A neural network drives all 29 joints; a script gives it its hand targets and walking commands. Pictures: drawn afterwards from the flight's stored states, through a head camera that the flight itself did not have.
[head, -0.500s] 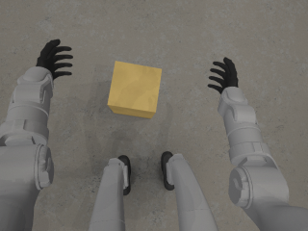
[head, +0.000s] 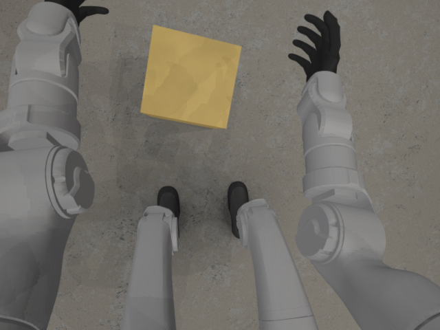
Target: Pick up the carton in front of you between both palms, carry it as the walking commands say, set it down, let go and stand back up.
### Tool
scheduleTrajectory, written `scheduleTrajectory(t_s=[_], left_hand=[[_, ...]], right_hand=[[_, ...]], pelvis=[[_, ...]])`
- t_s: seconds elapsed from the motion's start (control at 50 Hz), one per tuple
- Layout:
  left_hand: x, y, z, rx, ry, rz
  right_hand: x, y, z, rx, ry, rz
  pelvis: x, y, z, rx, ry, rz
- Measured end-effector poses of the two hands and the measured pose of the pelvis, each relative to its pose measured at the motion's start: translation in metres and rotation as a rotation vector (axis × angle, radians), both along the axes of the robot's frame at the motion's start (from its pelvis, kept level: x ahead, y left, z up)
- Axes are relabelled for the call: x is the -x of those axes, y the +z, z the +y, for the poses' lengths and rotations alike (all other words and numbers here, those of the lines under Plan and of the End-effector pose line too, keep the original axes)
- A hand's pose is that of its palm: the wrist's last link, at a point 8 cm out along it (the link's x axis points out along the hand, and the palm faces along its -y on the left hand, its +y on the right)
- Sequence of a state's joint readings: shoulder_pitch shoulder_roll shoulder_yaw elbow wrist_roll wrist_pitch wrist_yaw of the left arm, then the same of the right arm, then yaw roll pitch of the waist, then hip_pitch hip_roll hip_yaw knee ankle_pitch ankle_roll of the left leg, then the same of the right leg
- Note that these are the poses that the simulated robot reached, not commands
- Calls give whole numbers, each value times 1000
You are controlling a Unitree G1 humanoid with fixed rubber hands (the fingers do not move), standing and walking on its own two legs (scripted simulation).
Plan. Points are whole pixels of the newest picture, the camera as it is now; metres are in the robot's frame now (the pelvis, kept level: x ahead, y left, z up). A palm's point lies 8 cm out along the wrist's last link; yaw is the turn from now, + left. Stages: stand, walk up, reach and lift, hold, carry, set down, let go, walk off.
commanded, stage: reach and lift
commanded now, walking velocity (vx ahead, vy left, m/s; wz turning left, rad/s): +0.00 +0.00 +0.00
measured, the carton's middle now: (189, 87) +0.51 +0.02 -0.51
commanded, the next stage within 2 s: none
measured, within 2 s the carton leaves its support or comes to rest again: leaves its support in 1.56 s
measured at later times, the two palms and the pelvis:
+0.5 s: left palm (111, 67) +0.53 +0.20 -0.37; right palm (272, 93) +0.48 -0.17 -0.37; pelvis -0.06 -0.02 -0.21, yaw -2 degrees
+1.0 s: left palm (124, 69) +0.54 +0.18 -0.44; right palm (259, 92) +0.49 -0.16 -0.44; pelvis -0.05 -0.01 -0.27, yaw -2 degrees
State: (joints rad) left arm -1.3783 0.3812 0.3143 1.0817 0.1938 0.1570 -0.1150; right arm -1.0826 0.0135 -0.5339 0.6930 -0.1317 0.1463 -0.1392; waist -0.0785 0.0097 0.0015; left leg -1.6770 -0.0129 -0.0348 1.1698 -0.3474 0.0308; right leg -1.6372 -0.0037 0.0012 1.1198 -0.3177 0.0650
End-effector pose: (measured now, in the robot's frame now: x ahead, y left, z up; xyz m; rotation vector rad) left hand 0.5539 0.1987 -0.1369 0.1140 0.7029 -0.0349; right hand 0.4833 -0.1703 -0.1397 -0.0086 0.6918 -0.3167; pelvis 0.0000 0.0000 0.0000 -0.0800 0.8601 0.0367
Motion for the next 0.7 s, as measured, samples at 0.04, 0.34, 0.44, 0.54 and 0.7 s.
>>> scheduleTrajectory(t_s=[0.04,0.34,0.44,0.54,0.7], left_hand=[[5,-19,-1,-1,12,14],[29,-186,10,-26,67,-8],[25,-219,4,-23,55,-9],[25,-250,-1,-16,44,16],[26,-303,-6,-12,32,40]], right_hand=[[1,-18,0,0,9,9],[4,-177,-1,-10,53,19],[6,-213,-3,-16,47,24],[7,-245,-1,-26,51,47],[6,-296,3,-38,60,80]], pelvis=[[-1,-12,-2,3,0,26],[37,-157,-23,8,-14,-12],[53,-197,-22,13,-20,-94],[63,-224,-19,17,-23,-165],[64,-254,-13,18,-24,-236]])
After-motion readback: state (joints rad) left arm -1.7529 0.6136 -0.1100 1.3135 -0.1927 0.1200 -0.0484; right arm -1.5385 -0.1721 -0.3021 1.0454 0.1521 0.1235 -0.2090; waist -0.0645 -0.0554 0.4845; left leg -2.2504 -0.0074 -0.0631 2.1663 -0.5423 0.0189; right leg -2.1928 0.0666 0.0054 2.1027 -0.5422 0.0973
